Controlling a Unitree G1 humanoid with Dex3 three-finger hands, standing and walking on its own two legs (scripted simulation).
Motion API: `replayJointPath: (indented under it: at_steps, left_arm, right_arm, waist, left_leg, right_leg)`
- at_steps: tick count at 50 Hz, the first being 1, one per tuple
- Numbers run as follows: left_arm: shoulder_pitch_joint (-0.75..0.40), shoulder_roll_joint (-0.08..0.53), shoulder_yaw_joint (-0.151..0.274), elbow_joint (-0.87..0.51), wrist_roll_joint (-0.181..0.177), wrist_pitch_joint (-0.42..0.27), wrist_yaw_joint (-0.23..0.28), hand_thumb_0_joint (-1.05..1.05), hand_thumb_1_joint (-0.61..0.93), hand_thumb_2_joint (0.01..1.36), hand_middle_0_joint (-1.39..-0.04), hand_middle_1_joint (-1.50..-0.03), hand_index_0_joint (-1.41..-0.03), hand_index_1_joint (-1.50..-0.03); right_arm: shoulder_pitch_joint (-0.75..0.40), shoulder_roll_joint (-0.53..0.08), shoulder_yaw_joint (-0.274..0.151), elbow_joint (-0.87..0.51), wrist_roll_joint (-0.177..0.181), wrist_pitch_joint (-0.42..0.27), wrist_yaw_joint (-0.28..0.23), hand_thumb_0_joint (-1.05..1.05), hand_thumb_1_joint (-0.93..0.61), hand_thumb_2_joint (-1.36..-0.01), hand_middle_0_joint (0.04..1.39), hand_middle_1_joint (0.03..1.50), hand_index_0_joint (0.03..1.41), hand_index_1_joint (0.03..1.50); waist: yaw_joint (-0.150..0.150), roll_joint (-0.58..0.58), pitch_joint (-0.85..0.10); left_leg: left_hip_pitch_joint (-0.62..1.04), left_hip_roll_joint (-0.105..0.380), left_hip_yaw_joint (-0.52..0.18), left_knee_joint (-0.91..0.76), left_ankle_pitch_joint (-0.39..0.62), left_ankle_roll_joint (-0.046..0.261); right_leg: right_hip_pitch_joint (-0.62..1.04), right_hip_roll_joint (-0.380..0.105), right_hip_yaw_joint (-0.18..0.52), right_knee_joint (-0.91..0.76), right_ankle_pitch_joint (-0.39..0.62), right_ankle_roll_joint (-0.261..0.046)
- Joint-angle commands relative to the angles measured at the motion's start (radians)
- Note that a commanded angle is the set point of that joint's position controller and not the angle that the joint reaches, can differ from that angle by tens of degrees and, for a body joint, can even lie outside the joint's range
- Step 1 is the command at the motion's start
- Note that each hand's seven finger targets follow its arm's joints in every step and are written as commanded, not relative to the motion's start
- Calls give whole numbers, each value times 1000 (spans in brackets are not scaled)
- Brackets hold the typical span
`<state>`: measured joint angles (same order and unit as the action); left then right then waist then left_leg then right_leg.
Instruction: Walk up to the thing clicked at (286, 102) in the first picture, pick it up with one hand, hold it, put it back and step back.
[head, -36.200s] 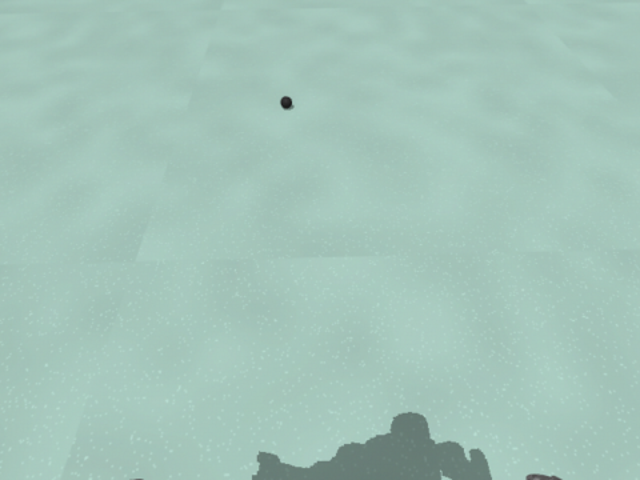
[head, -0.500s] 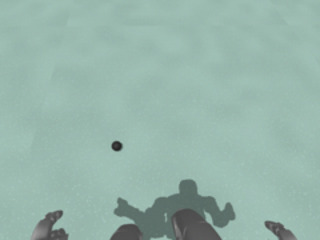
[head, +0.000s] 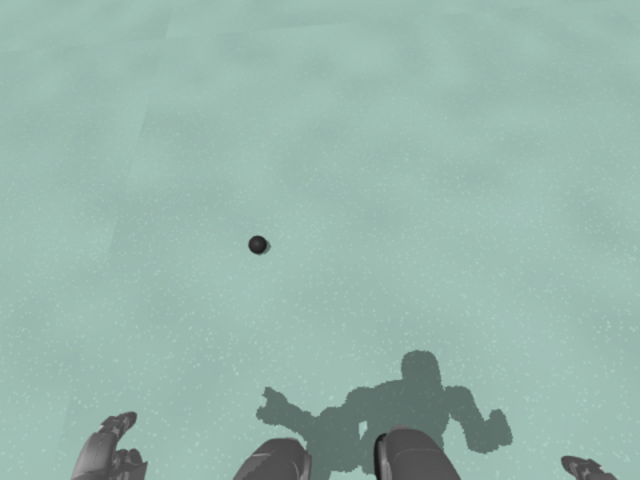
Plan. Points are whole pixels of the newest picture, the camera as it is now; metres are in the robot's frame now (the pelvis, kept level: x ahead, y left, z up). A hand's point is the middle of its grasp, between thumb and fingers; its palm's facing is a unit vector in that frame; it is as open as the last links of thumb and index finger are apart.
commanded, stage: step back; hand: left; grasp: from above
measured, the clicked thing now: (257, 244) +0.83 +0.28 -0.73
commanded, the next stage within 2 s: stand in 1.56 s
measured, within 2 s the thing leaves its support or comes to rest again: neither
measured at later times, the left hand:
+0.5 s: hand out of the picture -0.11 +0.24 -0.14, palm faces -0.04 -0.91 -0.42, open 7.4 cm
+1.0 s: hand out of the picture -0.15 +0.25 -0.14, palm faces +0.02 -0.92 -0.39, open 7.4 cm
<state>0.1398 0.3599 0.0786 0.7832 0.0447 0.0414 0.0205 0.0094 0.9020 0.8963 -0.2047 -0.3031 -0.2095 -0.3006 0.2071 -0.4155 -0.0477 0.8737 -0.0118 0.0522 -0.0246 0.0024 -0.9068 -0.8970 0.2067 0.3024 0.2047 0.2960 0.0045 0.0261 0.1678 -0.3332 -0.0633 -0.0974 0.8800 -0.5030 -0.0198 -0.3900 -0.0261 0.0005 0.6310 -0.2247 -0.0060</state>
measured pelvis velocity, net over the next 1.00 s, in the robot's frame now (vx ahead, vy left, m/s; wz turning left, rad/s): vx -0.21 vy -0.03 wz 0.01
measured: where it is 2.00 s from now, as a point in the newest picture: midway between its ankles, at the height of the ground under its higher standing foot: outside the picture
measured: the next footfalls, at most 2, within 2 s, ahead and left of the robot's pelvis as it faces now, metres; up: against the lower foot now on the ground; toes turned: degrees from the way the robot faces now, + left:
left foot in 0.04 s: +0.00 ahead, +0.12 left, +0.00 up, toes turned -2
right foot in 0.38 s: -0.12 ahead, -0.13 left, +0.00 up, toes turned +0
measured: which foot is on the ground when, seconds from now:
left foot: up 0.00-0.02, down 0.04-0.42, up 0.44-0.70, down 0.72-1.00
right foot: down 0.00-0.06, up 0.08-0.36, down 0.38-1.00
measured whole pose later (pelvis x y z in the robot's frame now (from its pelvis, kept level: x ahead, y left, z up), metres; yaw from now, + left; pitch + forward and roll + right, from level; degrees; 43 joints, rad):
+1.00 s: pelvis -0.21 -0.03 +0.00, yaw +1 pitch -3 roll +0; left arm 0.22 0.39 0.08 0.99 0.03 0.00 -0.03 0.01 0.91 0.90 -0.20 -0.30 -0.20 -0.30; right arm 0.26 -0.37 -0.05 0.97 -0.04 0.00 0.02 0.00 -0.90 -0.90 0.21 0.30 0.21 0.30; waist 0.00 0.01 0.07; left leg -0.17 0.04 -0.04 0.63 -0.40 -0.01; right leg -0.30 0.01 -0.03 0.62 -0.26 -0.02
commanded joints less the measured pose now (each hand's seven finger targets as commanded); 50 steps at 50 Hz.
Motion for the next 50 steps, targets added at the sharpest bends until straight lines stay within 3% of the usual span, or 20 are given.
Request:
replayJointPath:
  at_steps: [1, 3, 4, 5, 8, 15, 18, 20, 22, 25, 30, 33, 35, 37, 39, 42, 45, 48, 49, 50]
  left_arm:
    - [-15, 254, 59, -84, -26, 3, 16, 0, 900, 900, -200, -300, -200, -300]
    - [34, 191, 33, -91, -31, 12, 7, 0, 900, 900, -200, -300, -200, -300]
    - [-3, 203, 39, -94, -37, 11, 18, 0, 900, 900, -200, -300, -200, -300]
    - [-67, 234, 55, -93, -24, 12, 28, 0, 900, 900, -200, -300, -200, -300]
    - [10, 225, 57, -30, -42, 15, 11, 0, 900, 900, -200, -300, -200, -300]
    - [42, 186, 34, -20, -26, -23, 8, 0, 900, 900, -200, -300, -200, -300]
    - [142, 174, 31, 54, -18, -44, 11, 0, 900, 900, -200, -300, -200, -300]
    - [132, 300, 65, 64, 8, -55, 11, 0, 900, 900, -200, -300, -200, -300]
    - [-24, 434, 94, -5, 1, -50, 16, 0, 900, 900, -200, -300, -200, -300]
    - [-111, 274, 57, -8, -1, -57, 19, 0, 900, 900, -200, -300, -200, -300]
    - [44, 281, 75, 35, 16, -64, 7, 0, 900, 900, -200, -300, -200, -300]
    - [37, 302, 76, 43, 10, -54, -8, 0, 900, 900, -200, -300, -200, -300]
    - [38, 274, 54, 47, 4, -39, -14, 0, 900, 900, -200, -300, -200, -300]
    - [73, 133, 10, 29, -23, -39, -18, 0, 900, 900, -200, -300, -200, -300]
    - [-71, 281, 47, 40, -10, -54, -22, 0, 900, 900, -200, -300, -200, -300]
    - [-2, 223, 35, 74, -24, -68, -41, 0, 900, 900, -200, -300, -200, -300]
    - [-19, 217, 38, 88, -21, -71, -47, 0, 900, 900, -200, -300, -200, -300]
    - [107, 207, 45, 145, -15, -83, -34, 0, 900, 900, -200, -300, -200, -300]
    - [158, 229, 55, 163, -8, -90, -26, 0, 900, 900, -200, -300, -200, -300]
    - [191, 297, 74, 168, 3, -100, -16, 0, 900, 900, -200, -300, -200, -300]
  right_arm:
    - [103, -140, -56, -41, -17, -46, -8, 0, -900, -900, 200, 300, 200, 300]
    - [60, -253, -92, -51, -37, -41, -6, 0, -900, -900, 200, 300, 200, 300]
    - [-19, -329, -96, -88, -41, -36, 6, 0, -900, -900, 200, 300, 200, 300]
    - [-13, -363, -103, -95, -38, -39, 5, 0, -900, -900, 200, 300, 200, 300]
    - [-135, -215, -60, -110, -49, -43, -4, 0, -900, -900, 200, 300, 200, 300]
    - [-39, -195, -62, -96, -25, -20, -1, 0, -900, -900, 200, 300, 200, 300]
    - [-101, -221, -62, -95, -7, 5, 8, 0, -900, -900, 200, 300, 200, 300]
    - [-85, -138, -36, -114, 2, 5, 11, 0, -900, -900, 200, 300, 200, 300]
    - [-110, -192, -73, -118, -3, 17, -8, 0, -900, -900, 200, 300, 200, 300]
    - [-31, -190, -66, -44, 4, 8, 10, 0, -900, -900, 200, 300, 200, 300]
    - [-57, -163, -47, -50, -15, -31, 21, 0, -900, -900, 200, 300, 200, 300]
    - [-27, -153, -54, -23, -24, -56, 31, 0, -900, -900, 200, 300, 200, 300]
    - [78, -146, -71, 37, -30, -71, 27, 0, -900, -900, 200, 300, 200, 300]
    - [68, -247, -95, 29, -55, -84, 17, 0, -900, -900, 200, 300, 200, 300]
    - [-18, -312, -98, 8, -31, -88, 20, 0, -900, -900, 200, 300, 200, 300]
    - [-45, -192, -61, 8, -40, -106, 20, 0, -900, -900, 200, 300, 200, 300]
    - [-6, -226, -75, 24, -34, -97, 26, 0, -900, -900, 200, 300, 200, 300]
    - [-48, -191, -64, 7, -25, -73, 28, 0, -900, -900, 200, 300, 200, 300]
    - [-29, -145, -49, 6, -21, -68, 24, 0, -900, -900, 200, 300, 200, 300]
    - [-5, -72, -28, -13, -12, -71, 25, 0, -900, -900, 200, 300, 200, 300]
  waist:
    - [-10, -212, -286]
    - [19, 65, -276]
    - [9, 188, -232]
    - [-51, 238, -196]
    - [40, 88, -134]
    - [-18, 172, -233]
    - [30, 155, -293]
    - [18, -141, -245]
    - [43, -311, -95]
    - [-40, -88, -71]
    - [66, -197, -151]
    - [61, -254, -166]
    - [8, -156, -179]
    - [7, 190, -171]
    - [-25, 96, -16]
    - [4, 107, -37]
    - [-25, 147, -61]
    - [51, 117, -119]
    - [71, 25, -147]
    - [76, -197, -168]
  left_leg:
    - [67, 34, 92, -517, 279, 30]
    - [259, 268, -254, -507, 512, 122]
    - [162, 408, -380, -530, 564, 250]
    - [-30, 495, -482, -570, 532, 355]
    - [-12, 289, -149, -501, 588, 241]
    - [316, 288, -111, -345, 724, 251]
    - [231, 253, -56, -232, 607, 187]
    - [-164, 69, -9, -71, 132, 81]
    - [-95, 44, -111, 285, -99, 15]
    - [-137, -40, -109, 330, 67, 17]
    - [-208, 30, -6, -21, 24, -14]
    - [-12, 62, 70, -322, -64, 7]
    - [219, 16, 110, -578, 154, 35]
    - [394, 325, -438, -675, -119, 139]
    - [-11, 439, -501, -721, -384, 275]
    - [133, 252, -180, -608, 24, 172]
    - [51, 255, -152, -592, -12, 172]
    - [-48, 203, -54, -410, 8, 137]
    - [-104, 158, -10, -268, 24, 115]
    - [-243, 49, 59, -9, -22, 70]
  right_leg:
    - [319, -192, 185, 35, 409, -138]
    - [-33, -27, 76, 204, 6, -36]
    - [-118, 98, 24, 358, -393, -10]
    - [-29, 75, 134, 530, -463, -1]
    - [-51, 126, 195, 656, -298, -17]
    - [-36, 41, 59, 111, -302, 31]
    - [180, 53, -16, -316, -5, 6]
    - [324, -114, 326, -272, 17, -62]
    - [-167, -445, 663, -416, -204, -302]
    - [-22, -209, 257, -263, -40, -178]
    - [269, -172, 269, -264, -411, -158]
    - [199, -216, 270, -268, -437, -173]
    - [101, -136, 154, -120, -349, -111]
    - [-301, 51, -30, 256, -340, -4]
    - [-137, -44, 75, 299, -308, -11]
    - [-112, -25, 37, 155, -170, -17]
    - [45, 11, -16, 55, -185, -9]
    - [298, 54, -54, -150, -80, -19]
    - [389, 35, 8, -191, -84, -20]
    - [452, -158, 355, -331, -252, -79]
